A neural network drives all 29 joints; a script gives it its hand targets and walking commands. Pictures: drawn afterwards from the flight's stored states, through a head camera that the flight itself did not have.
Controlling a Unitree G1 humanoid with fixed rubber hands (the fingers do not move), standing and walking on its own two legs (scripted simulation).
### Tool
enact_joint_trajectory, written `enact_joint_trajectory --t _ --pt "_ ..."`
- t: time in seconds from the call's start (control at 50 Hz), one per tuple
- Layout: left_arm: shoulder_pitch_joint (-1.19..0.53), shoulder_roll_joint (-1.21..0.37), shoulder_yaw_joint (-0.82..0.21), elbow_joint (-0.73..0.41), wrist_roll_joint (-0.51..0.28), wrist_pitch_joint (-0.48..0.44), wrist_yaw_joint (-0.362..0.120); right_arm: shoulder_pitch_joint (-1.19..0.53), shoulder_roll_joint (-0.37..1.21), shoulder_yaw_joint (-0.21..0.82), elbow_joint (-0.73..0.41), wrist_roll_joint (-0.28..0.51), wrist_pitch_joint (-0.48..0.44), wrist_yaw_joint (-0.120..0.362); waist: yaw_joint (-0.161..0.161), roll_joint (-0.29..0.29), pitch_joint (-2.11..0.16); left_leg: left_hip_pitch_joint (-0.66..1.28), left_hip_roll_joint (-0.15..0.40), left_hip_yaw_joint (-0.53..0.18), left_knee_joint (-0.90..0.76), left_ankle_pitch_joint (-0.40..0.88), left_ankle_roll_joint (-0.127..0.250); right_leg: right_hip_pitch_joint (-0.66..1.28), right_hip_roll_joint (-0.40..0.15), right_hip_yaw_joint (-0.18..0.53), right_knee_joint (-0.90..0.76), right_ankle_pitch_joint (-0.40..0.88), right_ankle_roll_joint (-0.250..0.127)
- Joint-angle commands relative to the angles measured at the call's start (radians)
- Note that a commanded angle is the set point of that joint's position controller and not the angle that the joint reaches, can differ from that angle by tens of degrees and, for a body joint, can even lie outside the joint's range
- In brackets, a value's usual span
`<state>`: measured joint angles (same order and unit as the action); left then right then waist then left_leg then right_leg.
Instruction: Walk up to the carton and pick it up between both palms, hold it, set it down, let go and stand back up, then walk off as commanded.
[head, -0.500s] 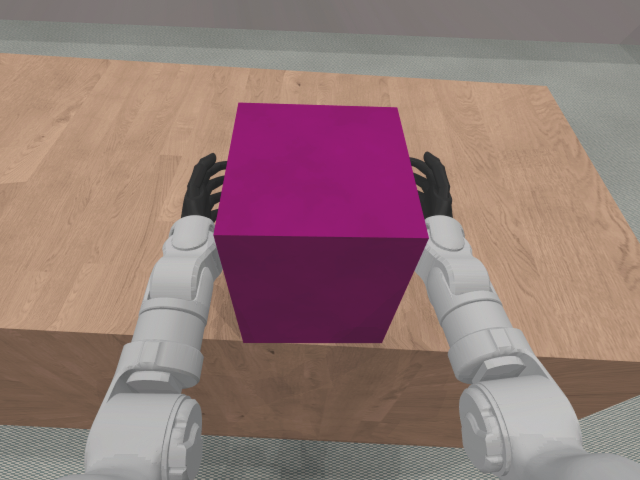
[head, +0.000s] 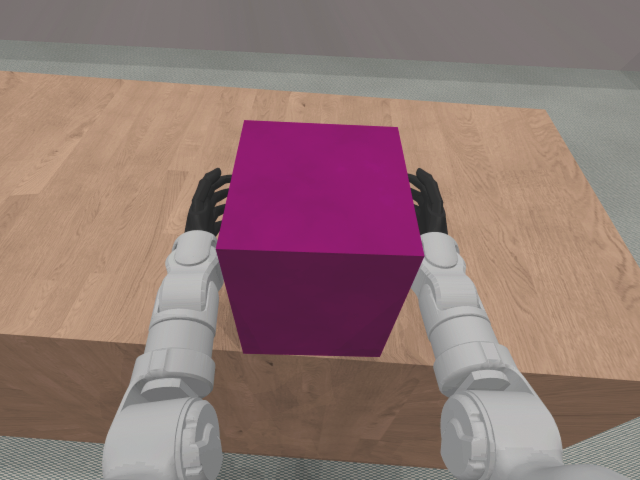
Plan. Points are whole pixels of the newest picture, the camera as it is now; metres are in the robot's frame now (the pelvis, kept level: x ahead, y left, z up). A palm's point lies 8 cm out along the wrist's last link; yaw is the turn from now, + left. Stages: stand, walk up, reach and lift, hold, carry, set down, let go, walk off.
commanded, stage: reach and lift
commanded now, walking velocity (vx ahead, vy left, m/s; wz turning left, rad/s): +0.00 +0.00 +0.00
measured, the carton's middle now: (316, 246) +0.40 +0.02 +0.06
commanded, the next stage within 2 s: none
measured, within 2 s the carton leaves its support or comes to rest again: leaves its support in 0.78 s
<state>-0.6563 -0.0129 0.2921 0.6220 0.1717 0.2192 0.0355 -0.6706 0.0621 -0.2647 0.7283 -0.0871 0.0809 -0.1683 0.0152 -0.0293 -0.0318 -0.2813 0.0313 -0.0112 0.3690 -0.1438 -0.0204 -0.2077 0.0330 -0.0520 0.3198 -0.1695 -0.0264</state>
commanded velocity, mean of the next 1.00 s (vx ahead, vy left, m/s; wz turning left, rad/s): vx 0.00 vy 0.00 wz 0.00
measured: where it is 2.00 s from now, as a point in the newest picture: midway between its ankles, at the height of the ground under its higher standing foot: outside the picture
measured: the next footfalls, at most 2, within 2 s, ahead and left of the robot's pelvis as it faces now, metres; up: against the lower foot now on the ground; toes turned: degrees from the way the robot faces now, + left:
none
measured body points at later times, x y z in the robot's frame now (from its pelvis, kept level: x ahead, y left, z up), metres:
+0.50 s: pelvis -0.01 +0.01 +0.00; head -0.02 +0.03 +0.45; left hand +0.38 +0.15 +0.10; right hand +0.38 -0.14 +0.10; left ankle +0.03 +0.13 -0.75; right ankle -0.01 -0.10 -0.75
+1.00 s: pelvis +0.00 +0.01 +0.00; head -0.03 +0.03 +0.45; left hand +0.40 +0.14 +0.14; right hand +0.39 -0.15 +0.13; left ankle +0.03 +0.13 -0.75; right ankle -0.01 -0.10 -0.75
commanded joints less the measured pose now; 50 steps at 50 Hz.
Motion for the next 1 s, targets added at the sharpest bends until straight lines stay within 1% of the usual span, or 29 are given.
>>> enact_joint_trajectory --t 0.0,0.06,0.14,0.22,0.26,0.28,0.3,0.32,0.34,0.46,0.48,0.52,0.54,0.56,0.6,0.64,0.66,0.68,0.7,0.72,0.74,0.78,0.82,0.84,0.88,0.9,0.92,0.96,0.98 --pt "-0.607 -0.554 -0.325 -0.118 0.05 -0.101 -0.176 -0.551 0.571 0.292 -0.147 -0.104 -0.125 0.173 -0.054 0.069 -0.628 0.34 -0.041 0.061 0.01 0.405 -0.021 0.232 -0.02 -0.015 0.018 0.469 0.091" --pt "-0.561 -0.555 -0.312 -0.085 0.078 -0.106 -0.189 -0.525 0.558 0.298 -0.112 -0.127 -0.147 0.182 -0.032 0.056 -0.522 0.309 -0.037 0.079 -0.004 0.397 -0.022 0.303 -0.026 -0.012 0.024 0.522 0.096" --pt "-0.538 -0.584 -0.297 -0.047 0.073 -0.087 -0.201 -0.53 0.543 0.238 -0.062 -0.133 -0.165 0.179 -0.059 0.045 -0.336 0.312 -0.028 0.081 -0.046 0.363 -0.029 0.274 -0.013 -0.026 -0.015 0.423 0.085" --pt "-0.592 -0.611 -0.3 -0.044 0.074 -0.094 -0.187 -0.569 0.529 0.231 -0.044 -0.116 -0.182 0.195 -0.048 0.067 -0.345 0.354 -0.026 0.076 -0.045 0.349 -0.035 0.224 0.001 -0.035 -0.049 0.286 0.063" --pt "-0.586 -0.603 -0.295 -0.054 0.083 -0.089 -0.174 -0.594 0.519 0.242 -0.062 -0.109 -0.19 0.2 -0.039 0.082 -0.36 0.388 -0.018 0.072 -0.038 0.38 -0.035 0.213 -0.002 -0.037 -0.052 0.292 0.056" --pt "-0.615 -0.609 -0.312 -0.06 0.078 -0.092 -0.173 -0.598 0.529 0.234 -0.043 -0.098 -0.195 0.202 -0.048 0.08 -0.361 0.388 -0.023 0.078 -0.042 0.367 -0.037 0.199 0.006 -0.038 -0.062 0.267 0.048" --pt "-0.56 -0.594 -0.278 -0.024 0.096 -0.084 -0.17 -0.588 0.517 0.249 -0.055 -0.104 -0.193 0.205 -0.028 0.056 -0.346 0.381 -0.023 0.076 -0.044 0.352 -0.025 0.191 0.001 -0.038 -0.073 0.233 0.045" --pt "-0.612 -0.6 -0.269 -0.039 0.105 -0.094 -0.166 -0.61 0.52 0.238 -0.05 -0.121 -0.191 0.207 -0.041 0.026 -0.35 0.363 -0.022 0.08 -0.061 0.297 -0.023 0.204 0.005 -0.041 -0.073 0.213 0.051" --pt "-0.614 -0.594 -0.247 -0.034 0.11 -0.093 -0.164 -0.614 0.533 0.237 -0.049 -0.117 -0.184 0.213 -0.011 0.03 -0.35 0.331 -0.034 0.096 -0.078 0.243 -0.012 0.209 -0.002 -0.027 -0.079 0.167 0.048" --pt "-0.658 -0.589 -0.254 -0.046 0.12 -0.106 -0.133 -0.655 0.519 0.205 -0.061 -0.134 -0.207 0.225 -0.02 0.043 -0.462 0.357 -0.024 0.094 -0.081 0.196 -0.016 0.173 0.005 -0.039 -0.076 0.151 0.044" --pt "-0.674 -0.565 -0.242 -0.024 0.113 -0.108 -0.134 -0.683 0.516 0.199 -0.05 -0.124 -0.208 0.232 -0.005 0.031 -0.443 0.328 -0.029 0.101 -0.085 0.171 -0.004 0.171 -0.007 -0.034 -0.08 0.13 0.048" --pt "-0.693 -0.588 -0.264 -0.064 0.117 -0.113 -0.128 -0.632 0.52 0.171 -0.034 -0.162 -0.221 0.227 -0.026 0.04 -0.478 0.363 -0.017 0.098 -0.092 0.167 -0.019 0.179 0.0 -0.049 -0.074 0.152 0.054" --pt "-0.664 -0.61 -0.276 -0.046 0.087 -0.114 -0.123 -0.658 0.531 0.204 -0.06 -0.148 -0.229 0.229 -0.022 0.019 -0.521 0.38 -0.023 0.098 -0.072 0.212 -0.017 0.182 0.004 -0.047 -0.072 0.175 0.055" --pt "-0.759 -0.604 -0.289 -0.07 0.08 -0.125 -0.116 -0.714 0.521 0.182 -0.038 -0.154 -0.229 0.229 -0.029 0.037 -0.555 0.373 -0.022 0.092 -0.073 0.183 -0.018 0.152 0.001 -0.047 -0.07 0.139 0.05" --pt "-0.734 -0.633 -0.298 -0.07 0.074 -0.142 -0.104 -0.71 0.54 0.185 -0.046 -0.163 -0.249 0.224 -0.018 0.052 -0.595 0.389 -0.019 0.092 -0.056 0.219 -0.027 0.15 0.0 -0.046 -0.071 0.171 0.041" --pt "-0.803 -0.629 -0.332 -0.094 0.053 -0.159 -0.096 -0.729 0.547 0.202 -0.027 -0.155 -0.262 0.224 -0.035 0.058 -0.635 0.388 -0.025 0.089 -0.045 0.223 -0.034 0.162 0.008 -0.047 -0.049 0.199 0.052" --pt "-0.803 -0.632 -0.335 -0.09 0.057 -0.159 -0.096 -0.74 0.553 0.192 -0.024 -0.156 -0.27 0.223 -0.028 0.081 -0.65 0.395 -0.024 0.083 -0.033 0.233 -0.04 0.157 -0.004 -0.052 -0.05 0.203 0.052" --pt "-0.766 -0.628 -0.305 -0.061 0.076 -0.161 -0.095 -0.766 0.563 0.216 -0.05 -0.15 -0.279 0.221 -0.003 0.058 -0.627 0.373 -0.026 0.095 -0.039 0.239 -0.033 0.176 0.0 -0.043 -0.052 0.228 0.05" --pt "-0.812 -0.639 -0.353 -0.092 0.04 -0.163 -0.094 -0.78 0.555 0.218 -0.038 -0.134 -0.283 0.215 -0.028 0.07 -0.66 0.381 -0.027 0.09 -0.039 0.246 -0.035 0.153 0.005 -0.044 -0.057 0.23 0.046" --pt "-0.821 -0.662 -0.366 -0.096 0.045 -0.177 -0.086 -0.78 0.571 0.239 -0.047 -0.134 -0.302 0.219 -0.025 0.091 -0.659 0.4 -0.028 0.088 -0.025 0.269 -0.048 0.159 0.009 -0.048 -0.047 0.249 0.052" --pt "-0.817 -0.652 -0.34 -0.083 0.054 -0.183 -0.083 -0.812 0.568 0.252 -0.048 -0.123 -0.314 0.218 -0.007 0.08 -0.635 0.381 -0.024 0.083 -0.017 0.281 -0.044 0.168 0.003 -0.041 -0.042 0.254 0.049" --pt "-0.821 -0.647 -0.339 -0.09 0.056 -0.188 -0.091 -0.808 0.576 0.252 -0.028 -0.121 -0.326 0.204 -0.011 0.044 -0.601 0.38 -0.019 0.078 -0.025 0.303 -0.036 0.194 0.006 -0.037 -0.046 0.283 0.049" --pt "-0.783 -0.63 -0.331 -0.073 0.061 -0.184 -0.095 -0.795 0.553 0.275 -0.018 -0.103 -0.326 0.197 -0.006 0.035 -0.546 0.37 -0.022 0.079 -0.027 0.332 -0.029 0.202 0.0 -0.032 -0.049 0.321 0.059" --pt "-0.799 -0.661 -0.358 -0.122 0.054 -0.184 -0.091 -0.843 0.55 0.301 -0.077 -0.09 -0.357 0.198 -0.003 0.058 -0.612 0.398 -0.019 0.068 -0.012 0.377 -0.036 0.201 0.006 -0.035 -0.036 0.333 0.066" --pt "-0.799 -0.635 -0.341 -0.106 0.062 -0.194 -0.104 -0.807 0.536 0.284 -0.032 -0.103 -0.362 0.188 -0.007 0.008 -0.579 0.382 -0.016 0.074 -0.022 0.352 -0.026 0.22 0.001 -0.035 -0.038 0.354 0.069" --pt "-0.736 -0.61 -0.28 -0.035 0.106 -0.176 -0.114 -0.779 0.535 0.285 0.02 -0.101 -0.353 0.179 0.007 -0.017 -0.48 0.362 -0.021 0.081 -0.035 0.321 -0.005 0.225 -0.007 -0.028 -0.047 0.345 0.065" --pt "-0.744 -0.613 -0.302 -0.111 0.084 -0.193 -0.119 -0.834 0.539 0.332 -0.095 -0.078 -0.392 0.181 0.03 -0.027 -0.609 0.369 -0.022 0.092 -0.028 0.374 -0.004 0.293 -0.008 -0.019 -0.029 0.428 0.073" --pt "-0.716 -0.594 -0.275 -0.051 0.111 -0.179 -0.122 -0.813 0.527 0.319 -0.029 -0.076 -0.389 0.172 0.015 -0.027 -0.503 0.328 -0.024 0.096 -0.056 0.318 0.006 0.284 -0.01 -0.017 -0.041 0.385 0.08" --pt "-0.706 -0.582 -0.268 -0.066 0.112 -0.181 -0.134 -0.801 0.538 0.332 -0.04 -0.071 -0.395 0.17 0.034 -0.054 -0.52 0.322 -0.028 0.095 -0.053 0.297 0.013 0.331 -0.012 -0.026 -0.03 0.427 0.08"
